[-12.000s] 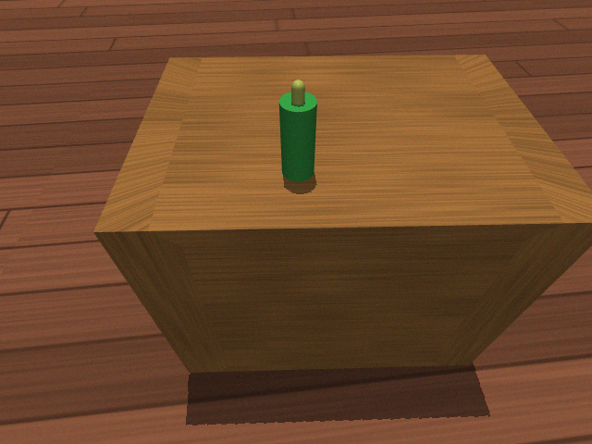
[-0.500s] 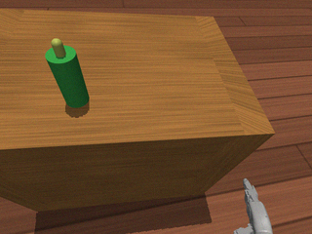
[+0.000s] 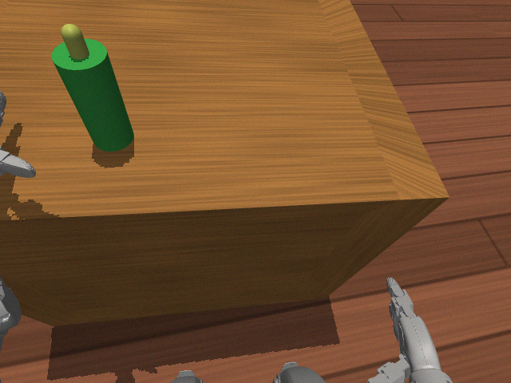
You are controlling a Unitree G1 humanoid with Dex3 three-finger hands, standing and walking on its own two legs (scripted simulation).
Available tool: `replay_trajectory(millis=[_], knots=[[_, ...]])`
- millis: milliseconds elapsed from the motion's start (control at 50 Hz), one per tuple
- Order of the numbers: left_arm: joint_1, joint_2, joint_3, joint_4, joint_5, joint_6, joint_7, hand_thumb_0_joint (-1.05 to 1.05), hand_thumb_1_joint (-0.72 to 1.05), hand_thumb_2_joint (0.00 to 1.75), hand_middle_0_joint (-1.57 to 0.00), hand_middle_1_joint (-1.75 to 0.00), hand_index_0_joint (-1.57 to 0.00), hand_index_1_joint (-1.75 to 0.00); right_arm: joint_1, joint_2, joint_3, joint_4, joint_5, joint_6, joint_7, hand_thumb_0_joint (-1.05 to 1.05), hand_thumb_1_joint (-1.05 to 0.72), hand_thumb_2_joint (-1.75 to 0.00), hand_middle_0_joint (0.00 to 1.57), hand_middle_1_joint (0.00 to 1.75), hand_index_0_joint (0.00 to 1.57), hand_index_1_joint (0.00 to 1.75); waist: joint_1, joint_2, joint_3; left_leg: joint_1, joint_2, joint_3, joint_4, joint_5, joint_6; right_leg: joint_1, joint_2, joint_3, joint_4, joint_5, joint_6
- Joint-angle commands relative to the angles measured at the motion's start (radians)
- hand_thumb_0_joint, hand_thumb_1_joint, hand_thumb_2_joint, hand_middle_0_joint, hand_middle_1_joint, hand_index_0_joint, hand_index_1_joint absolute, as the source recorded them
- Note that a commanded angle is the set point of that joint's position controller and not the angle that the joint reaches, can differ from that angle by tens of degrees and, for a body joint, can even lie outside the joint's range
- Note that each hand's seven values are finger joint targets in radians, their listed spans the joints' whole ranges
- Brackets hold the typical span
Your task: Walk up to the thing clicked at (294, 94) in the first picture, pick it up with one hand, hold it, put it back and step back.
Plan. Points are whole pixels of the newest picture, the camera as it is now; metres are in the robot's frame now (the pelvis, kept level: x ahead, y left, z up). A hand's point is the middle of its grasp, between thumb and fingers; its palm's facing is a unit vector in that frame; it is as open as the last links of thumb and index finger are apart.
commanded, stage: close in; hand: left
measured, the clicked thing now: (95, 91) +0.53 +0.20 +0.12
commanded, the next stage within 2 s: rest palm in 0.56 s
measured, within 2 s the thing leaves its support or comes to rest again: neither
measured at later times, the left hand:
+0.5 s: hand (77, 116) +0.50 +0.23 +0.09, palm faces +0.15 -0.99 +0.02, open 17.4 cm
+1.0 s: hand (104, 108) +0.52 +0.20 +0.09, palm faces +0.16 -0.99 +0.02, open 16.8 cm
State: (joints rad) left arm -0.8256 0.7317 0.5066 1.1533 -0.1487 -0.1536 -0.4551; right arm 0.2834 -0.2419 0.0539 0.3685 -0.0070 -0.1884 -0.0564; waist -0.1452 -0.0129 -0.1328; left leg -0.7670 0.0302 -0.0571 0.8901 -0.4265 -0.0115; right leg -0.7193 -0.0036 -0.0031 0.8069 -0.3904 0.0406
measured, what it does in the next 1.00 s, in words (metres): stands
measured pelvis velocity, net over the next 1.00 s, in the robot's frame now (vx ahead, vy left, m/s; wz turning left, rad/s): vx -0.01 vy -0.01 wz -0.03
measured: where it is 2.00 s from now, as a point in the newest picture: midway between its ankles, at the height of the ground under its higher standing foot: outside the picture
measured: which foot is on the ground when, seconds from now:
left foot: down 0.00-1.00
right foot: down 0.00-1.00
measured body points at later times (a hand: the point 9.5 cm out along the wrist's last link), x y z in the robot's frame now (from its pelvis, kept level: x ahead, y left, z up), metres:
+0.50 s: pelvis +0.00 +0.00 -0.02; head +0.10 +0.01 +0.42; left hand +0.49 +0.29 +0.09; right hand +0.15 -0.26 -0.06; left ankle -0.01 +0.12 -0.69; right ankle -0.01 -0.15 -0.69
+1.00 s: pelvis -0.01 -0.01 -0.02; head +0.10 +0.01 +0.41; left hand +0.51 +0.25 +0.09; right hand +0.13 -0.28 -0.05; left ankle -0.01 +0.12 -0.69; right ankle -0.01 -0.15 -0.69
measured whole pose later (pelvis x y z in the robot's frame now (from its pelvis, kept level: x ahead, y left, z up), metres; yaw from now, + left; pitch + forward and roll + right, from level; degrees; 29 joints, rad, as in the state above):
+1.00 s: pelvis -0.01 -0.01 -0.02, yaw -2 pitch +20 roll -2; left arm -0.95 0.57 0.46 1.14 -0.06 -0.23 -0.11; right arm 0.33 -0.24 -0.03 0.12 -0.02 -0.01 0.03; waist -0.20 0.01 -0.12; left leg -0.90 0.05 -0.04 1.01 -0.46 -0.02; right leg -0.88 0.02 0.02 0.95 -0.43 0.03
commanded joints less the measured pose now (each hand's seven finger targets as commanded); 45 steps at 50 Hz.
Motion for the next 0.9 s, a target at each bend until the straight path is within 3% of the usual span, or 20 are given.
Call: replay_trajectory(millis=[0, 40, 100, 120, 160, 180, 220, 260, 280, 320, 380, 480, 540, 560, 620, 660, 760, 800, 840, 880], knots=[[-0.425, 0.317, 0.048, -0.23, -0.008, -0.117, 0.073, 0.0, -0.61, 0.05, -0.04, -0.05, -0.05, -0.06, 0.036, -0.166, -0.09, -0.196, -0.004, -0.019, 0.007, 0.0, 0.56, -0.05, 0.05, 0.05, 0.05, 0.05, -0.015, 0.184, -0.373, 0.329, -0.002, 0.017, -0.026, 0.39, 0.016, 0.006, 0.019, -0.028, -0.027, 0.278, -0.047], [-0.511, 0.373, 0.08, -0.316, -0.005, -0.152, 0.116, 0.0, -0.61, 0.05, -0.05, -0.06, -0.05, -0.06, 0.018, -0.18, -0.112, -0.235, -0.01, -0.006, 0.016, 0.0, 0.55, -0.05, 0.05, 0.05, 0.05, 0.05, -0.001, 0.252, -0.452, 0.301, -0.009, 0.024, -0.007, 0.366, 0.013, 0.049, 0.01, -0.014, -0.005, 0.278, -0.049], [-0.545, 0.385, 0.112, -0.356, 0.011, -0.175, 0.186, 0.0, -0.61, 0.02, -0.07, -0.06, -0.07, -0.05, -0.006, -0.178, -0.136, -0.279, -0.019, 0.013, 0.02, 0.0, 0.54, -0.05, 0.05, 0.05, 0.05, 0.05, 0.013, 0.266, -0.564, 0.294, -0.01, 0.034, 0.017, 0.397, 0.015, 0.118, 0.01, -0.001, 0.018, 0.325, -0.047], [-0.574, 0.328, 0.071, -0.384, 0.013, -0.179, 0.201, 0.0, -0.6, 0.03, -0.06, -0.05, -0.07, -0.05, -0.028, -0.194, -0.158, -0.31, -0.02, 0.015, 0.02, 0.0, 0.54, -0.05, 0.05, 0.05, 0.05, 0.05, 0.009, 0.282, -0.602, 0.322, -0.005, 0.028, 0.017, 0.433, 0.008, 0.125, 0.013, -0.005, 0.03, 0.341, -0.052], [-0.542, 0.349, 0.083, -0.377, 0.039, -0.177, 0.237, 0.0, -0.57, 0.03, -0.07, -0.04, -0.07, -0.04, -0.011, -0.195, -0.163, -0.306, -0.023, 0.03, 0.024, 0.0, 0.53, -0.05, 0.05, 0.05, 0.05, 0.05, 0.024, 0.306, -0.637, 0.356, 0.002, 0.019, 0.027, 0.511, -0.002, 0.115, 0.021, -0.01, 0.041, 0.368, -0.058], [-0.497, 0.289, 0.047, -0.335, 0.047, -0.168, 0.247, 0.0, -0.57, 0.03, -0.07, -0.04, -0.07, -0.05, 0.016, -0.176, -0.151, -0.281, -0.023, 0.04, 0.026, 0.0, 0.53, -0.05, 0.05, 0.05, 0.05, 0.05, 0.016, 0.296, -0.619, 0.344, 0.004, 0.021, 0.028, 0.516, 0.0, 0.113, 0.023, -0.007, 0.039, 0.378, -0.059], [-0.483, 0.301, 0.054, -0.345, 0.06, -0.164, 0.267, 0.0, -0.56, 0.03, -0.07, -0.04, -0.07, -0.04, -0.009, -0.182, -0.156, -0.301, -0.019, 0.05, 0.025, 0.0, 0.53, -0.05, 0.05, 0.05, 0.05, 0.05, 0.014, 0.275, -0.633, 0.317, 0.007, 0.023, 0.03, 0.532, 0.001, 0.146, 0.025, -0.006, 0.046, 0.409, -0.057], [-0.408, 0.243, 0.043, -0.269, 0.059, -0.147, 0.268, 0.0, -0.53, 0.03, -0.07, -0.04, -0.07, -0.03, -0.011, -0.157, -0.131, -0.292, -0.018, 0.062, 0.03, 0.0, 0.54, -0.05, 0.05, 0.05, 0.05, 0.05, 0.021, 0.228, -0.567, 0.249, 0.007, 0.028, 0.018, 0.488, 0.007, 0.156, 0.028, -0.008, 0.042, 0.393, -0.055], [-0.395, 0.178, 0.013, -0.237, 0.05, -0.139, 0.259, 0.0, -0.55, 0.02, -0.07, -0.04, -0.07, -0.04, 0.002, -0.144, -0.13, -0.269, -0.016, 0.067, 0.032, 0.0, 0.54, -0.05, 0.05, 0.05, 0.05, 0.05, 0.006, 0.199, -0.519, 0.223, 0.011, 0.025, 0.008, 0.469, 0.007, 0.139, 0.03, -0.013, 0.039, 0.378, -0.056], [-0.37, 0.138, -0.009, -0.207, 0.04, -0.129, 0.241, 0.0, -0.53, 0.02, -0.07, -0.04, -0.07, -0.03, 0.011, -0.144, -0.13, -0.261, -0.013, 0.074, 0.038, 0.0, 0.54, -0.05, 0.05, 0.05, 0.05, 0.05, -0.008, 0.168, -0.463, 0.205, 0.013, 0.028, 0.006, 0.45, 0.012, 0.107, 0.034, -0.017, 0.033, 0.361, -0.054], [-0.385, 0.162, 0.005, -0.21, 0.036, -0.123, 0.236, 0.0, -0.52, 0.01, -0.07, -0.03, -0.08, -0.02, 0.041, -0.154, -0.141, -0.275, -0.009, 0.086, 0.046, 0.0, 0.55, -0.04, 0.05, 0.05, 0.05, 0.05, -0.015, 0.135, -0.431, 0.168, 0.007, 0.04, 0.011, 0.418, 0.023, 0.107, 0.03, -0.01, 0.033, 0.379, -0.045], [-0.462, 0.079, -0.04, -0.309, 0.018, -0.132, 0.248, 0.0, -0.51, 0.02, -0.05, -0.02, -0.06, -0.01, 0.09, -0.171, -0.171, -0.305, -0.006, 0.09, 0.055, 0.0, 0.57, -0.04, 0.05, 0.05, 0.05, 0.05, -0.043, 0.139, -0.434, 0.258, 0.011, 0.037, 0.02, 0.433, 0.021, 0.026, 0.032, -0.017, 0.039, 0.357, -0.044], [-0.522, 0.073, -0.058, -0.371, 0.022, -0.134, 0.27, 0.0, -0.53, 0.02, -0.06, -0.01, -0.07, 0.0, 0.103, -0.179, -0.187, -0.338, -0.001, 0.09, 0.054, 0.0, 0.56, -0.04, 0.05, 0.05, 0.05, 0.05, -0.052, 0.163, -0.478, 0.303, 0.006, 0.038, 0.017, 0.405, 0.019, 0.03, 0.028, -0.012, 0.036, 0.337, -0.043], [-0.548, 0.06, -0.067, -0.396, 0.024, -0.138, 0.278, 0.0, -0.52, 0.02, -0.06, -0.01, -0.06, 0.0, 0.099, -0.159, -0.164, -0.351, -0.003, 0.089, 0.056, 0.0, 0.56, -0.04, 0.05, 0.05, 0.05, 0.05, -0.049, 0.172, -0.493, 0.315, 0.005, 0.037, 0.018, 0.405, 0.017, 0.03, 0.028, -0.012, 0.035, 0.335, -0.044], [-0.554, 0.073, -0.071, -0.402, 0.039, -0.135, 0.3, 0.0, -0.57, 0.02, -0.06, -0.01, -0.07, -0.01, 0.096, -0.157, -0.167, -0.351, -0.007, 0.093, 0.055, 0.0, 0.55, -0.05, 0.05, 0.05, 0.05, 0.05, -0.043, 0.198, -0.53, 0.346, 0.007, 0.031, 0.031, 0.497, 0.013, 0.053, 0.025, -0.014, 0.043, 0.4, -0.044], [-0.537, 0.092, -0.054, -0.368, 0.043, -0.131, 0.311, 0.0, -0.61, 0.04, -0.09, -0.01, -0.09, -0.03, 0.078, -0.169, -0.179, -0.366, -0.009, 0.097, 0.052, 0.0, 0.55, -0.05, 0.05, 0.05, 0.05, 0.05, -0.043, 0.186, -0.522, 0.304, 0.003, 0.037, 0.033, 0.487, 0.017, 0.091, 0.02, -0.007, 0.046, 0.431, -0.043], [-0.463, 0.052, -0.056, -0.259, 0.067, -0.119, 0.342, 0.0, -0.61, 0.02, -0.18, -0.08, -0.17, -0.09, 0.055, -0.135, -0.16, -0.334, -0.019, 0.116, 0.068, 0.0, 0.54, -0.05, 0.05, 0.05, 0.05, 0.05, -0.016, 0.173, -0.44, 0.212, 0.002, 0.039, 0.026, 0.394, 0.02, 0.061, 0.024, -0.009, 0.045, 0.343, -0.05], [-0.506, 0.085, -0.036, -0.277, 0.072, -0.128, 0.351, 0.0, -0.59, 0.04, -0.26, -0.13, -0.26, -0.13, 0.016, -0.128, -0.142, -0.413, -0.018, 0.121, 0.073, 0.0, 0.55, -0.04, 0.05, 0.05, 0.05, 0.05, -0.019, 0.159, -0.478, 0.189, 0.001, 0.04, 0.02, 0.371, 0.02, 0.108, 0.024, -0.007, 0.046, 0.339, -0.049], [-0.565, 0.125, -0.022, -0.281, 0.073, -0.142, 0.351, 0.0, -0.6, 0.04, -0.29, -0.16, -0.3, -0.15, 0.029, -0.151, -0.17, -0.432, -0.018, 0.128, 0.068, 0.0, 0.55, -0.04, 0.05, 0.05, 0.05, 0.05, -0.039, 0.129, -0.496, 0.169, 0.001, 0.041, 0.025, 0.362, 0.025, 0.131, 0.027, -0.003, 0.049, 0.356, -0.044], [-0.57, 0.109, -0.023, -0.243, 0.064, -0.148, 0.343, 0.0, -0.59, 0.06, -0.33, -0.2, -0.34, -0.19, 0.061, -0.153, -0.175, -0.404, -0.02, 0.128, 0.062, 0.0, 0.55, -0.04, 0.05, 0.05, 0.05, 0.05, -0.06, 0.1, -0.487, 0.142, 0.0, 0.044, 0.033, 0.357, 0.033, 0.133, 0.025, 0.006, 0.055, 0.391, -0.037]])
